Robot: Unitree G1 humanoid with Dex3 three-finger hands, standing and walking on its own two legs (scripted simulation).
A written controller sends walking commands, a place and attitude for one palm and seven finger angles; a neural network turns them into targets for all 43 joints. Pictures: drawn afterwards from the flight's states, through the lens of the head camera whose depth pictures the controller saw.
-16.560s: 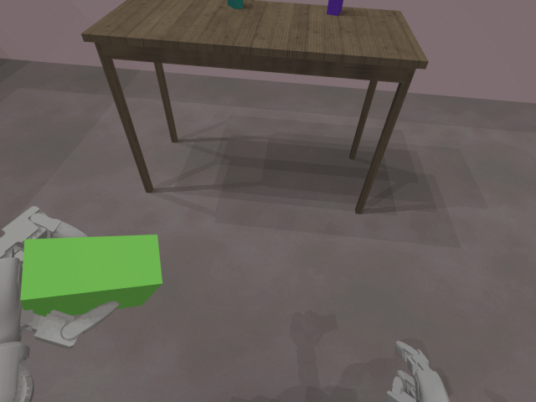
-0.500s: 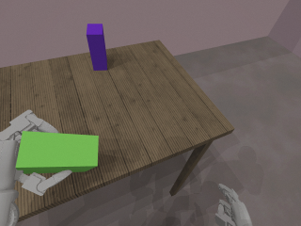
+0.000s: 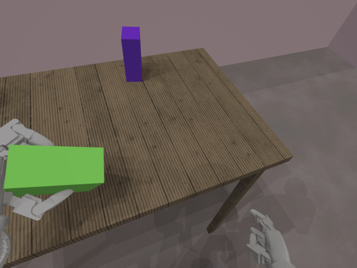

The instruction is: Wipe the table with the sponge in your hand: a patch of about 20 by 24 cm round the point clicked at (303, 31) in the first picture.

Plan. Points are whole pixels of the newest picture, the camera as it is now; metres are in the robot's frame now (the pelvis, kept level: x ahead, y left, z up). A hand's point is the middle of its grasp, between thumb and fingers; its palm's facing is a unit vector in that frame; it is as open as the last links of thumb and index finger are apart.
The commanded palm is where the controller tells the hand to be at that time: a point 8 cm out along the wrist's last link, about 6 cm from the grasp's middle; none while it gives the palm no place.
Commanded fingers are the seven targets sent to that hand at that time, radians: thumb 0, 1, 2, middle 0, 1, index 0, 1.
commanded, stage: look again from close up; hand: left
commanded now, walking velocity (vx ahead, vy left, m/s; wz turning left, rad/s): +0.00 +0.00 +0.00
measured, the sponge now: (70, 171) +0.24 +0.22 +0.13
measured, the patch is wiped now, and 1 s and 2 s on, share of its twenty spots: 0.00 0.00 0.00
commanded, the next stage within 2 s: shuffle to correct the standing spot in 0.34 s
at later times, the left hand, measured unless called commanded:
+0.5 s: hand (49, 185) +0.20 +0.23 +0.15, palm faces +0.39 -0.84 -0.38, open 10.2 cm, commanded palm +0.14 +0.26 +0.18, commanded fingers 0.00 0.10 1.30 -1.20 -1.60 -1.20 -1.60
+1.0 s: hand (98, 172) +0.23 +0.16 +0.16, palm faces +0.33 -0.85 -0.41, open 10.2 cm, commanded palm +0.17 +0.20 +0.18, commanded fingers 0.00 0.10 1.30 -1.20 -1.60 -1.20 -1.60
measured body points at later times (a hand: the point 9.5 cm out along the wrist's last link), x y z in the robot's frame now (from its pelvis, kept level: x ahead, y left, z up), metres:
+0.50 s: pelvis -0.01 -0.02 +0.00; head +0.01 +0.00 +0.45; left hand +0.18 +0.27 +0.18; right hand +0.16 -0.25 -0.07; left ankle +0.00 +0.05 -0.74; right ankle +0.02 -0.14 -0.74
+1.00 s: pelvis +0.01 -0.08 +0.00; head +0.05 -0.06 +0.45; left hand +0.21 +0.21 +0.18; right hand +0.19 -0.30 -0.08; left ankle +0.00 +0.05 -0.74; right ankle +0.02 -0.14 -0.74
